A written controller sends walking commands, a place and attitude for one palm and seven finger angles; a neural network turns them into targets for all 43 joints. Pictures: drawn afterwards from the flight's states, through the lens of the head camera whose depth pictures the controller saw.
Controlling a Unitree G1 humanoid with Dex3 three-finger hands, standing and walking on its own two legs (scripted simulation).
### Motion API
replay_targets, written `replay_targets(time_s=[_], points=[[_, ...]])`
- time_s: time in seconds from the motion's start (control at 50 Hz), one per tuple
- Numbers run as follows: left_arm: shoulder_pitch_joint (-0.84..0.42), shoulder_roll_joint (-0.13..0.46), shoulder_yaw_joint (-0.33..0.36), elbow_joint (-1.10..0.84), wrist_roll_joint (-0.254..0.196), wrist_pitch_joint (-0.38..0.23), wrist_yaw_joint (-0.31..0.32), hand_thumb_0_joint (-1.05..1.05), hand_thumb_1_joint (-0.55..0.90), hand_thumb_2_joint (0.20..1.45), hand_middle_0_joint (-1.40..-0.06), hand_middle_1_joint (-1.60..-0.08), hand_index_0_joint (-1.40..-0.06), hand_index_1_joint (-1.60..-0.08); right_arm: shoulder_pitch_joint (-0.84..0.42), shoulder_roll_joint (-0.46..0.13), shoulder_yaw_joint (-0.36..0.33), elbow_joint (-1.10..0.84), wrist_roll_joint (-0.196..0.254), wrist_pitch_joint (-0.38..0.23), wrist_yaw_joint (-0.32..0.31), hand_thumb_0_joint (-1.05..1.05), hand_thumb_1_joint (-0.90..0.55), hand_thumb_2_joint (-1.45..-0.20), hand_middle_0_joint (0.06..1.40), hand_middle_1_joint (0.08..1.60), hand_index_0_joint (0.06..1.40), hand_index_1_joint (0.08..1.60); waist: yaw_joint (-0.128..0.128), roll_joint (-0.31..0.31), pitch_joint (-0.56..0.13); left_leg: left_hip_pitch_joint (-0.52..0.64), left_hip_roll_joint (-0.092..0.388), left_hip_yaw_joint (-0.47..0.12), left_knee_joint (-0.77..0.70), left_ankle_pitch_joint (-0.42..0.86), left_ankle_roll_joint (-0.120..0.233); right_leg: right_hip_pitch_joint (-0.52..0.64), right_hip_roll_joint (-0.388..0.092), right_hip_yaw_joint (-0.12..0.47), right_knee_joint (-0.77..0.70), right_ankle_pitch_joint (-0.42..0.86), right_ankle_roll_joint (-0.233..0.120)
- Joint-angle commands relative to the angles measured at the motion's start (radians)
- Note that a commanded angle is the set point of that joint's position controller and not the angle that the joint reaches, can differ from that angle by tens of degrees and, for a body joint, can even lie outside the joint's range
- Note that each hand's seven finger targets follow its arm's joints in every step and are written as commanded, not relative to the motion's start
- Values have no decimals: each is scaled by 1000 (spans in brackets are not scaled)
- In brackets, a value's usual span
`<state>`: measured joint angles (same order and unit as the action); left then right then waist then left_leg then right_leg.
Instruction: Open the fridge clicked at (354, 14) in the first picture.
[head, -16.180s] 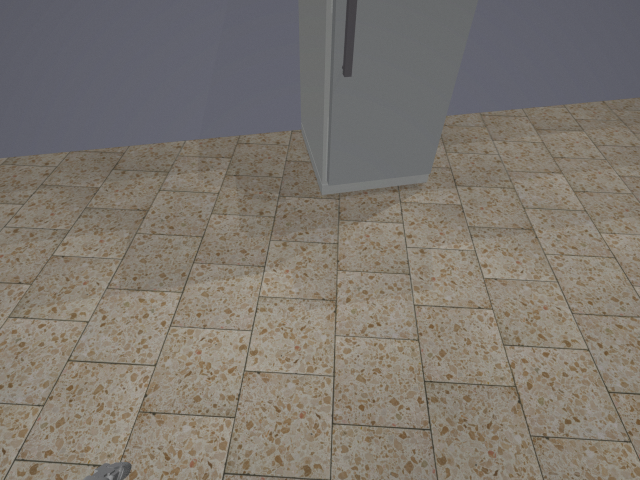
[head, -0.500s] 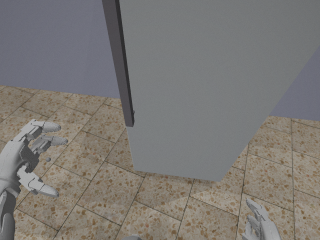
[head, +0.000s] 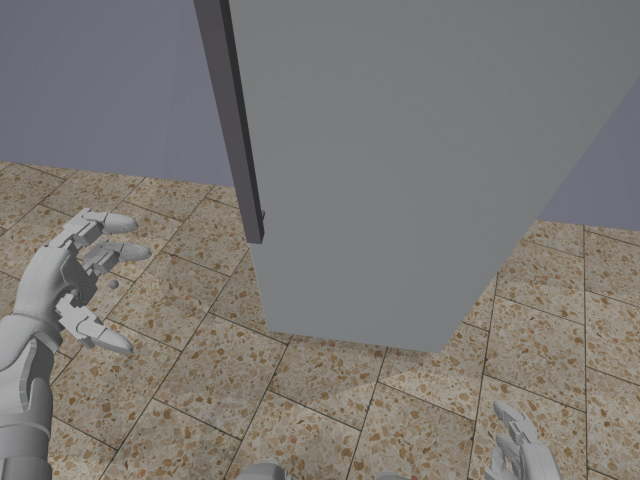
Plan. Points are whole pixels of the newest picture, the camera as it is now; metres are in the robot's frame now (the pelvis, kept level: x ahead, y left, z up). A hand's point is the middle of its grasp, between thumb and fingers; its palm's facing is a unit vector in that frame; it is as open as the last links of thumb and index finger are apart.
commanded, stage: move the hooked fingers beside the handle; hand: left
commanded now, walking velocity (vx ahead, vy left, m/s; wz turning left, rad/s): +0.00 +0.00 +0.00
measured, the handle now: (242, 131) +0.54 +0.15 +0.13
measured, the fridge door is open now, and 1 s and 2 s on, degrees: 0 0 0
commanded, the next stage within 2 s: none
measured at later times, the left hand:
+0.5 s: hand (143, 244) +0.37 +0.25 +0.07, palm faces -0.09 -1.00 -0.01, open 14.0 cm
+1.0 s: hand (178, 206) +0.44 +0.22 +0.08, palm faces -0.10 -0.99 -0.01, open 14.0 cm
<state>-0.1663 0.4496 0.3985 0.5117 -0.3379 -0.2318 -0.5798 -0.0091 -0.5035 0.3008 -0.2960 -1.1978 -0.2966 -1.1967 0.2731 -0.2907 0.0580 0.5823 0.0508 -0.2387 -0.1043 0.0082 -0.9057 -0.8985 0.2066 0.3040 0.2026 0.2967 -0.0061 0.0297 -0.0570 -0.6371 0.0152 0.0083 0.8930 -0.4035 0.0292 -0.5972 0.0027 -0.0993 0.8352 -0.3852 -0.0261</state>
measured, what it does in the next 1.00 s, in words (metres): stands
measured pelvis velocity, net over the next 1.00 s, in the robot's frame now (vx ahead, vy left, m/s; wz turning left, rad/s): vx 0.01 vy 0.01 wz -0.02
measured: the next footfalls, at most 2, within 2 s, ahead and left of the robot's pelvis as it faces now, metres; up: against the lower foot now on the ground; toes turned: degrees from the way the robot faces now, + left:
none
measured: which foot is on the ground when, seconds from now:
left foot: down 0.00-1.00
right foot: down 0.00-1.00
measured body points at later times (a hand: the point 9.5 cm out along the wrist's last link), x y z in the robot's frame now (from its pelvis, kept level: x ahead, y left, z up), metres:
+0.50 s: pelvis +0.01 +0.01 +0.00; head +0.08 +0.02 +0.44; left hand +0.37 +0.30 +0.07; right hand +0.12 -0.25 -0.09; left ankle +0.03 +0.10 -0.70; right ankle +0.02 -0.11 -0.70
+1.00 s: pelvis +0.01 +0.01 -0.01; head +0.09 +0.02 +0.43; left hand +0.44 +0.28 +0.08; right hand +0.08 -0.26 -0.11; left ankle +0.03 +0.10 -0.70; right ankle +0.02 -0.11 -0.70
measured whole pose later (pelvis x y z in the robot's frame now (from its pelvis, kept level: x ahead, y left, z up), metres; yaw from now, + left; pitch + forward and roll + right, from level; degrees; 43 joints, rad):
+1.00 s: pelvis +0.01 +0.01 -0.01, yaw -1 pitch +14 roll -2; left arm -0.61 0.47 0.36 0.91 -0.21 -0.31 -0.45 -0.01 -0.50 0.30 -0.30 -1.20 -0.30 -1.20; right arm 0.35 -0.29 0.05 0.62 0.04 -0.07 -0.05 0.00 -0.91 -0.90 0.21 0.30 0.20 0.30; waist -0.08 0.02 -0.09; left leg -0.76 0.02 0.03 0.93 -0.42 0.04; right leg -0.73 0.00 -0.08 0.88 -0.40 -0.01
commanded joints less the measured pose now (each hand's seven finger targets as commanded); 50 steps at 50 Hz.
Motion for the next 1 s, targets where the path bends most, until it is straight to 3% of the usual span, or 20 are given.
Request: replay_targets(time_s=[0.0,0.06,0.1,0.16,0.22,0.26,0.3,0.36,0.44,0.52,0.58,0.64,0.66,0.68,0.72,0.74,0.8,0.84,0.94,0.98], points=[[-290,312,130,-149,-34,-78,7,0,-500,300,-300,-1200,-300,-1200,1,-147,-64,-131,-6,-39,-9,0,-900,-900,200,300,200,300,-7,17,-266,114,-13,-44,-136,174,-1,119,14,88,-121,124,-6],[-302,318,140,-93,-28,-73,9,0,-500,300,-300,-1200,-300,-1200,13,-148,-67,-130,-2,-25,-3,0,-900,-900,200,300,200,300,-8,21,-266,96,-12,-34,-136,178,-3,116,9,90,-117,144,-1],[-318,307,122,-89,-22,-69,6,0,-500,300,-300,-1200,-300,-1200,19,-148,-67,-139,-5,-20,2,0,-900,-900,200,300,200,300,-4,62,-272,102,-14,-31,-132,207,-3,116,12,87,-104,173,-8],[-312,324,133,-108,-11,-77,6,0,-500,300,-300,-1200,-300,-1200,42,-149,-75,-140,-5,-9,10,0,-900,-900,200,300,200,300,-2,77,-338,131,-12,-33,-129,277,-3,135,12,81,-89,251,-5],[-315,280,97,-154,-19,-88,7,0,-500,300,-300,-1200,-300,-1200,51,-146,-79,-147,-5,-5,17,0,-900,-900,200,300,200,300,-13,60,-363,175,-6,-36,-125,320,-2,120,22,70,-84,279,-3],[-339,261,87,-148,-26,-91,17,0,-500,300,-300,-1200,-300,-1200,55,-147,-82,-137,-3,1,18,0,-900,-900,200,300,200,300,-25,60,-338,174,-6,-41,-130,293,-5,88,21,64,-88,251,-1],[-347,284,109,-96,-27,-84,26,0,-500,300,-300,-1200,-300,-1200,63,-156,-80,-130,-6,10,16,0,-900,-900,200,300,200,300,-26,2,-295,124,-7,-40,-127,265,-2,92,24,66,-92,234,-4],[-448,259,65,-55,4,-76,43,0,-500,300,-300,-1200,-300,-1200,67,-154,-79,-119,-2,24,14,0,-900,-900,200,300,200,300,-47,43,-262,124,-6,-46,-142,216,-6,36,18,60,-93,187,0],[-541,275,49,-83,35,-99,64,0,-500,300,-300,-1200,-300,-1200,85,-151,-81,-113,-7,35,16,0,-900,-900,200,300,200,300,-51,89,-352,194,-3,-57,-130,272,-10,37,21,62,-79,211,-5],[-524,281,71,-88,31,-125,79,0,-500,300,-300,-1200,-300,-1200,95,-150,-82,-110,-13,46,24,0,-900,-900,200,300,200,300,-34,104,-422,252,4,-68,-117,375,-23,45,24,57,-65,260,-7],[-531,239,42,28,36,-99,90,0,-500,300,-300,-1200,-300,-1200,93,-149,-79,-101,-10,65,28,0,-900,-900,200,300,200,300,-51,42,-331,177,4,-59,-126,304,-18,26,23,50,-74,233,-1],[-569,258,44,109,52,-78,90,0,-500,300,-300,-1200,-300,-1200,100,-156,-75,-102,-9,84,31,0,-900,-900,200,300,200,300,-53,4,-297,114,0,-50,-128,270,-10,37,19,55,-74,236,-2],[-577,287,66,110,62,-80,94,0,-500,300,-300,-1200,-300,-1200,104,-159,-79,-103,-10,89,31,0,-900,-900,200,300,200,300,-46,28,-314,119,1,-50,-125,285,-11,36,18,56,-68,242,-4],[-585,269,43,114,71,-82,95,0,-500,300,-300,-1200,-300,-1200,106,-155,-79,-107,-10,95,34,0,-900,-900,200,300,200,300,-52,36,-311,125,1,-49,-124,284,-12,24,18,56,-69,235,-3],[-648,276,37,45,77,-112,100,0,-500,300,-300,-1200,-300,-1200,113,-152,-80,-112,-15,99,39,0,-900,-900,200,300,200,300,-46,109,-386,199,5,-60,-110,356,-20,13,22,56,-53,255,-9],[-675,250,12,36,74,-124,103,0,-500,300,-300,-1200,-300,-1200,115,-151,-82,-110,-13,103,41,0,-900,-900,200,300,200,300,-61,112,-395,229,8,-66,-107,359,-23,-14,25,53,-55,241,-7],[-744,269,30,52,62,-158,113,0,-500,300,-300,-1200,-300,-1200,129,-158,-84,-87,-16,108,35,0,-900,-900,200,300,200,300,-74,51,-411,214,9,-72,-93,339,-18,-7,31,55,-51,242,-7],[-775,235,-3,104,72,-155,116,0,-500,300,-300,-1200,-300,-1200,130,-156,-79,-79,-14,115,36,0,-900,-900,200,300,200,300,-84,73,-396,213,10,-76,-101,311,-21,-37,28,51,-52,213,-5],[-805,276,15,240,112,-133,136,0,-500,300,-300,-1200,-300,-1200,153,-161,-79,-58,-16,140,38,0,-900,-900,200,300,200,300,-86,61,-363,143,4,-64,-96,265,-11,-41,23,59,-52,201,-4],[-843,299,25,248,121,-141,144,0,-500,300,-300,-1200,-300,-1200,159,-162,-79,-58,-19,149,41,0,-900,-900,200,300,200,300,-83,53,-385,125,2,-63,-90,262,-8,-21,22,64,-47,208,-4]])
